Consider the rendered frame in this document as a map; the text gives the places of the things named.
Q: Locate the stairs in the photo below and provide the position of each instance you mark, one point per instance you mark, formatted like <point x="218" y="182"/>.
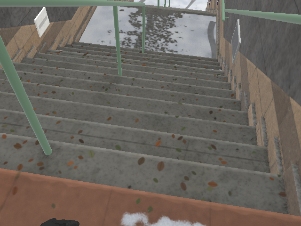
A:
<point x="169" y="124"/>
<point x="183" y="9"/>

